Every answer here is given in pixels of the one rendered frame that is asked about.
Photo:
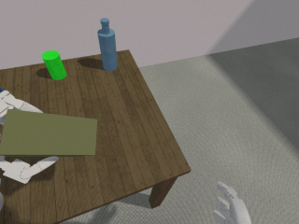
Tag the robot right hand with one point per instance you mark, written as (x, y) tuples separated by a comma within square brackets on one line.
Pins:
[(234, 212)]

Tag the sponge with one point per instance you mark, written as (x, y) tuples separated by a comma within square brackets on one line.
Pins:
[(35, 134)]

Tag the table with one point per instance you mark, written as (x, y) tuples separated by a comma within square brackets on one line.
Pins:
[(135, 149)]

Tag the robot left hand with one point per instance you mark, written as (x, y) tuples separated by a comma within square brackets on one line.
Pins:
[(20, 170)]

